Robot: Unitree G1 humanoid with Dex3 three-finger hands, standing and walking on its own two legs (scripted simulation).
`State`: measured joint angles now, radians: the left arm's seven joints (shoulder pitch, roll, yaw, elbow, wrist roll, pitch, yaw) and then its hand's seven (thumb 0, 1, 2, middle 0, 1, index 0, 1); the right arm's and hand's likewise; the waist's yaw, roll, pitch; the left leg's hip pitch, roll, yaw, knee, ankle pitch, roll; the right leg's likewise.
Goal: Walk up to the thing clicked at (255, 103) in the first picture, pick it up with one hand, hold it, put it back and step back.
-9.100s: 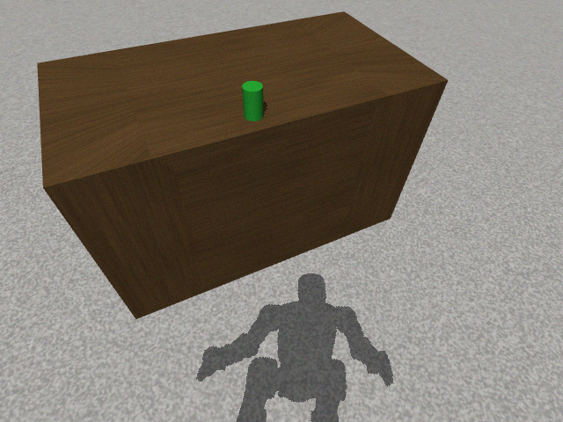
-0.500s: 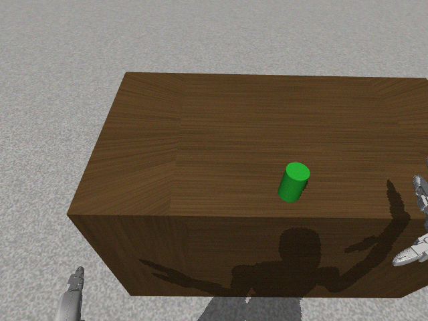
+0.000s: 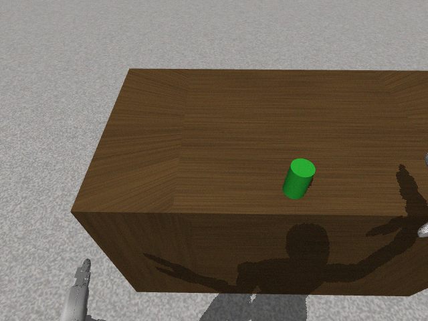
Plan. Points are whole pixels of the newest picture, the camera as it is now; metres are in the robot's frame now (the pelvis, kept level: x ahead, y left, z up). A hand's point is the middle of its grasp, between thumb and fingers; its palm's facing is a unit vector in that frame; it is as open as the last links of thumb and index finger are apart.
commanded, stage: go down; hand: right
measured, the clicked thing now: (297, 179) +0.44 -0.18 -0.02
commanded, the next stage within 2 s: approach in 1.76 s
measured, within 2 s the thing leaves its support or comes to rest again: neither
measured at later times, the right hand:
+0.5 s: hand out of the picture +0.35 -0.36 +0.11, palm faces +0.11 +0.99 +0.00, open 17.6 cm
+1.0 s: hand out of the picture +0.37 -0.37 +0.11, palm faces +0.11 +0.99 +0.01, open 17.7 cm
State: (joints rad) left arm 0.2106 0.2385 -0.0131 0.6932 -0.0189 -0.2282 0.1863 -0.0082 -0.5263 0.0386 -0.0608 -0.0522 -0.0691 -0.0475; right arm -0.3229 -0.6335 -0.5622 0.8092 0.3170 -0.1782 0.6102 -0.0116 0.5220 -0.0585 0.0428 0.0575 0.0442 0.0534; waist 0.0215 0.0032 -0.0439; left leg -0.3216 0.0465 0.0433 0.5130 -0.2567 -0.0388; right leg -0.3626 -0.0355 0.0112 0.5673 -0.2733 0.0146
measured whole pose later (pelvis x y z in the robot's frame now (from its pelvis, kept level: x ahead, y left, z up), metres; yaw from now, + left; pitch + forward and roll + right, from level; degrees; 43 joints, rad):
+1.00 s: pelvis +0.01 -0.01 -0.01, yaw +1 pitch +9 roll +3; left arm 0.24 0.26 -0.04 0.60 -0.01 -0.25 0.19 -0.01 -0.53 0.05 -0.06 -0.05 -0.06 -0.05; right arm -0.49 -0.78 -0.62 1.00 0.27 -0.18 0.65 -0.01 0.59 -0.06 0.03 0.06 0.04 0.05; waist 0.07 0.01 -0.08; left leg -0.48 0.03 0.04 0.62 -0.31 -0.05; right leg -0.54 -0.05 0.01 0.73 -0.35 0.01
